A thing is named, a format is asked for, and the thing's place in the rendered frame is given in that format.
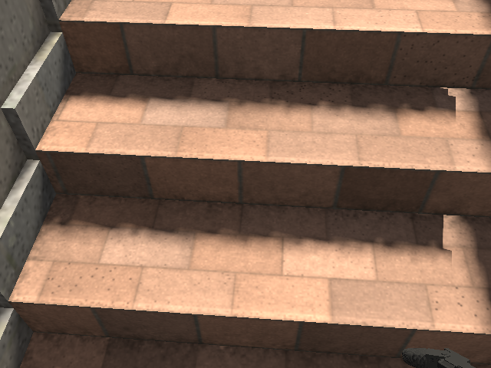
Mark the right robot hand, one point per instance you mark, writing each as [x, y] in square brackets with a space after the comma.
[431, 358]

